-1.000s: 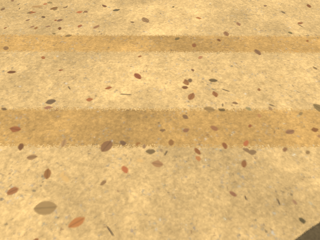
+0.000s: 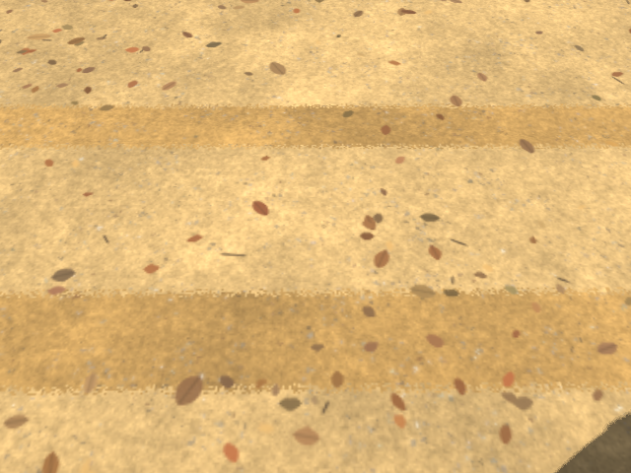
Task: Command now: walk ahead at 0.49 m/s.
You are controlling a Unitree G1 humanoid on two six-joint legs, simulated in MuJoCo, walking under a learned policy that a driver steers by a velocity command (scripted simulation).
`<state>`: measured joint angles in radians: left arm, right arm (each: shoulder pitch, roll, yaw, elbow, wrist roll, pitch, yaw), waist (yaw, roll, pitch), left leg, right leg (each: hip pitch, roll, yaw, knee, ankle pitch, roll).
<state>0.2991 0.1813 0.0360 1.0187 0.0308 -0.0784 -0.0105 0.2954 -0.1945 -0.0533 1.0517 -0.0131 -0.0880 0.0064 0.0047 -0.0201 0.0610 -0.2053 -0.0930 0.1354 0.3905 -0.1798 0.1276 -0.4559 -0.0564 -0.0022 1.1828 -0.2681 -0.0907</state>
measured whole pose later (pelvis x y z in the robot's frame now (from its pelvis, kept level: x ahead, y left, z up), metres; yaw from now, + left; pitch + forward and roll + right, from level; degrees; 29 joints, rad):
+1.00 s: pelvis +0.55 +0.00 -0.02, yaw +0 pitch +0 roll +0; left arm 0.47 0.17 0.03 1.09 0.00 -0.09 0.01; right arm 0.05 -0.18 -0.04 0.89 -0.04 -0.09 0.01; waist 0.04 -0.01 0.07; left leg -0.43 -0.02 0.12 0.56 -0.12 0.12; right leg -0.06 0.03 -0.05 0.80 -0.45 -0.07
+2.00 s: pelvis +1.06 -0.02 +0.00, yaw +1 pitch +1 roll -1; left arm 0.47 0.16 0.03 1.06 0.02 -0.10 0.01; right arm 0.05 -0.19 -0.04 0.90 -0.02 -0.04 0.03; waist 0.06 0.03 0.04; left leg -0.59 0.08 0.06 0.65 -0.03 0.04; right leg 0.09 0.08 -0.08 0.17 -0.27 -0.07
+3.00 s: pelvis +1.60 -0.02 +0.01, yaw +1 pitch +0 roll -1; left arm 0.42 0.18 0.04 1.05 0.01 -0.09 0.00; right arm 0.16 -0.22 -0.05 0.93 -0.03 -0.03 0.03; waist 0.03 0.04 0.03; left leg -0.63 0.12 0.01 0.90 -0.10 0.02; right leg -0.04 0.09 -0.10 0.21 -0.18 -0.10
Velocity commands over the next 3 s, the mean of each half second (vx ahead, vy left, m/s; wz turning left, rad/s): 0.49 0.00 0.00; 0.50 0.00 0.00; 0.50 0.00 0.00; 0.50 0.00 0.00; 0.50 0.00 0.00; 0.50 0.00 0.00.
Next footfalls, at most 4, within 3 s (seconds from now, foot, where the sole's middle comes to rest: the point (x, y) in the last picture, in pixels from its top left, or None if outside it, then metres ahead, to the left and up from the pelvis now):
0.38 right None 0.38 -0.10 -0.78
0.96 left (296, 381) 0.69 0.07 -0.78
1.54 right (364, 273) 0.99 -0.09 -0.78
2.10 left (296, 190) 1.29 0.09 -0.78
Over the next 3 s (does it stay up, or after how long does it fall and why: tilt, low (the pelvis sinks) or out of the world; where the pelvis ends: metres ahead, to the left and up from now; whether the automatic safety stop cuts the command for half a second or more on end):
stays up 1.60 -0.02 0.01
